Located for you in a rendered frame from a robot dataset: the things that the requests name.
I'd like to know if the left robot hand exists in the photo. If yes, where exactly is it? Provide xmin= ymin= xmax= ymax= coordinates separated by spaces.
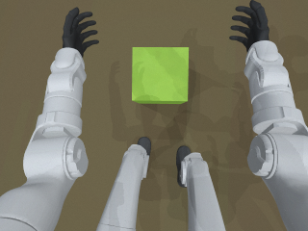
xmin=62 ymin=7 xmax=99 ymax=58

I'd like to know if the robot left upper arm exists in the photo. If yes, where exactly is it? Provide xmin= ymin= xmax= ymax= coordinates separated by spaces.
xmin=0 ymin=136 xmax=89 ymax=231

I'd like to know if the right robot hand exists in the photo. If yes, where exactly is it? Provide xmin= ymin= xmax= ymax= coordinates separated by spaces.
xmin=229 ymin=0 xmax=270 ymax=52

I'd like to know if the robot right upper arm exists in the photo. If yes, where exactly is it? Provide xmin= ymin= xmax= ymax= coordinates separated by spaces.
xmin=247 ymin=132 xmax=308 ymax=231

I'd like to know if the robot right thigh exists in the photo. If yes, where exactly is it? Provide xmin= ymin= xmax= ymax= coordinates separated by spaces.
xmin=181 ymin=158 xmax=226 ymax=231

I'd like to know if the robot left forearm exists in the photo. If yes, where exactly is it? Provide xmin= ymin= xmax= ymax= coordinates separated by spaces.
xmin=23 ymin=47 xmax=87 ymax=177

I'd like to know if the right robot shin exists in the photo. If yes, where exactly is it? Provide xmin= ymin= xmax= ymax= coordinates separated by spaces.
xmin=180 ymin=152 xmax=209 ymax=178

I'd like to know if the carton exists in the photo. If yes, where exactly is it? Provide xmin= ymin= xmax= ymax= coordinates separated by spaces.
xmin=132 ymin=47 xmax=189 ymax=104

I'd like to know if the robot right forearm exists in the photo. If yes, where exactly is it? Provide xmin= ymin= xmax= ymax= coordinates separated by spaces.
xmin=244 ymin=40 xmax=308 ymax=137

